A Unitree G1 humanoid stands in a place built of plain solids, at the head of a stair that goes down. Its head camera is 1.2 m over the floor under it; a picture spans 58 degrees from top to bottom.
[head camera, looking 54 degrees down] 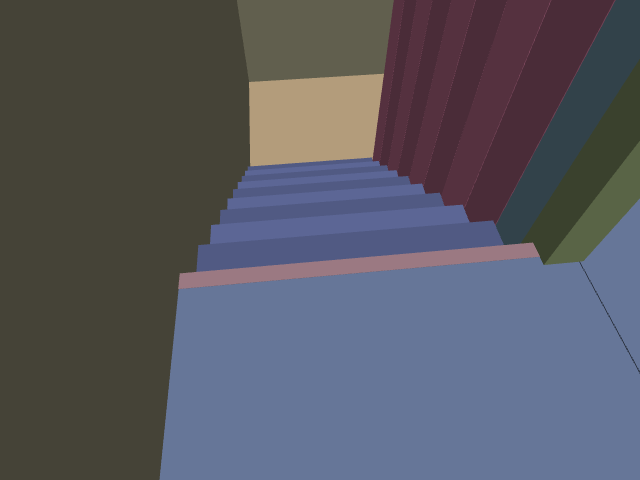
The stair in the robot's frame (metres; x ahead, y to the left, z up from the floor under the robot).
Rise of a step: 0.19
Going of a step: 0.25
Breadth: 1.20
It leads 6 degrees to the left of straight ahead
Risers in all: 10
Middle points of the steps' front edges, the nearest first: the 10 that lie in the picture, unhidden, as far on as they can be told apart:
0.80 -0.14 0.00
1.05 -0.12 -0.19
1.30 -0.09 -0.38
1.55 -0.06 -0.57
1.80 -0.04 -0.76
2.05 -0.01 -0.96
2.30 0.01 -1.15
2.55 0.04 -1.34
2.80 0.07 -1.53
3.05 0.09 -1.72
